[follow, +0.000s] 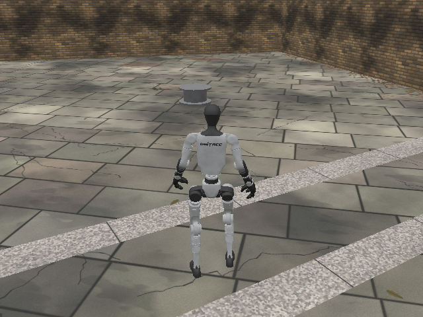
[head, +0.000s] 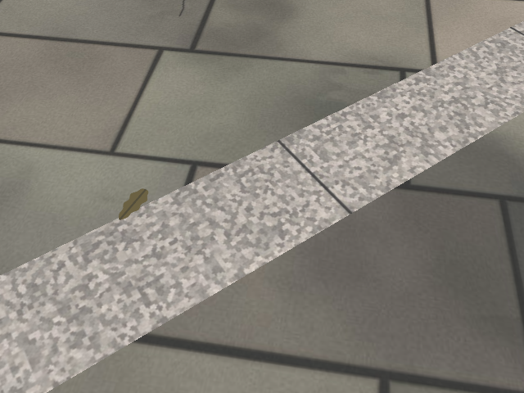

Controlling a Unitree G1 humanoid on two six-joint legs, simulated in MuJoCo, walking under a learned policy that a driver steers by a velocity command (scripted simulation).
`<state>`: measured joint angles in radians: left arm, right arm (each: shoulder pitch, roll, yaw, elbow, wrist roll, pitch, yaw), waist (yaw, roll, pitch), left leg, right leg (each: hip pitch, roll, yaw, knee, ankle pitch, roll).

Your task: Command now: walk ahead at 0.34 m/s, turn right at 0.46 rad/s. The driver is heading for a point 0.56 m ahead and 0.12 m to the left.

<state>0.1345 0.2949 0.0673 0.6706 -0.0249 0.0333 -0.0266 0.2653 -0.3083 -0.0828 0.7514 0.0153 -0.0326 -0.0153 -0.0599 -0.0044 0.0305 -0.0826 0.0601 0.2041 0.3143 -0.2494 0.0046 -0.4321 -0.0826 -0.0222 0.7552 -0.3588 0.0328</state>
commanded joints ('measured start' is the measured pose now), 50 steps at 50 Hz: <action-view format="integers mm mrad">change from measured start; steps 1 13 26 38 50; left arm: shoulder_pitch -63 128 225 147 52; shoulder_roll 72 113 190 117 114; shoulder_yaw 12 18 40 -3 9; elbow -87 -10 65 -61 -73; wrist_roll -1 39 23 45 57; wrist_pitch -27 -122 -87 -142 -160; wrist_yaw -11 20 75 33 17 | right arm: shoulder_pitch -14 -39 -231 -71 -6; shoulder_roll -190 -93 -56 -112 -80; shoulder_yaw -51 -2 18 -16 3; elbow -40 -28 -148 -139 -54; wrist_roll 20 16 14 -3 -8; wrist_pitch -19 -40 -40 -43 2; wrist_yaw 22 56 103 31 -3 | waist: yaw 11 74 77 98 74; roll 114 -85 -105 15 103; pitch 18 6 -8 -34 -122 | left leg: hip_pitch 0 -671 -510 -158 -74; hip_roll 261 65 -107 76 8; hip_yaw -196 -270 -88 -555 -468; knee -144 803 284 -104 264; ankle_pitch -106 107 183 331 449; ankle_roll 192 -7 94 332 115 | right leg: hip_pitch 14 411 618 -161 151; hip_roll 23 -150 -170 -25 66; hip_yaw -46 117 -160 101 58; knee -132 -589 -405 351 -333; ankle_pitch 0 436 1213 39 562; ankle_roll -52 -219 -115 22 -53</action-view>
